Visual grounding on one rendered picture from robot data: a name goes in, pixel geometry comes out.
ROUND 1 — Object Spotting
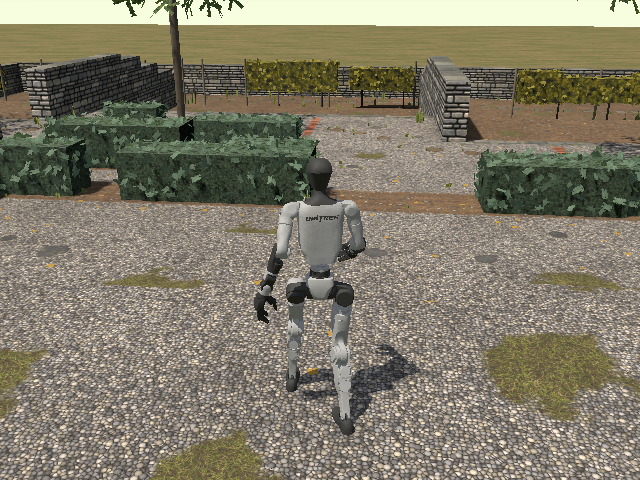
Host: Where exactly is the robot left hand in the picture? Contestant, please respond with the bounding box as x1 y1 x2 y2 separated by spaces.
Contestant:
254 292 277 324

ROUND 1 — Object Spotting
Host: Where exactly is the robot left shin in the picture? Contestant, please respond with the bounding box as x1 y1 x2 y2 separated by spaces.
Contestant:
287 320 301 379

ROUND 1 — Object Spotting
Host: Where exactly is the right robot forearm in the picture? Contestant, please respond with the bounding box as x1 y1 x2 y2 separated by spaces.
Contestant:
348 237 366 255

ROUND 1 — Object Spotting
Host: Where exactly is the robot right hand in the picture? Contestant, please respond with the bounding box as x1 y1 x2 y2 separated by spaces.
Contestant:
337 242 357 262

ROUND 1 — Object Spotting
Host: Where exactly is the left robot upper arm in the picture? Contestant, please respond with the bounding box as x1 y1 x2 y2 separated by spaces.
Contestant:
275 201 300 259

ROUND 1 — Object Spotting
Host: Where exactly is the left robot forearm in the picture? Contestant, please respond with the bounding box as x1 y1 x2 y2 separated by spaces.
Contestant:
258 243 283 296

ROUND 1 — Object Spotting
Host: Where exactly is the right robot upper arm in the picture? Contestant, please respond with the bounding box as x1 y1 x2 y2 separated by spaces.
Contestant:
340 200 365 251

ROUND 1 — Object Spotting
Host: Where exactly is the robot left foot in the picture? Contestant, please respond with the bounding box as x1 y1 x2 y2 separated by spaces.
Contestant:
286 367 300 392

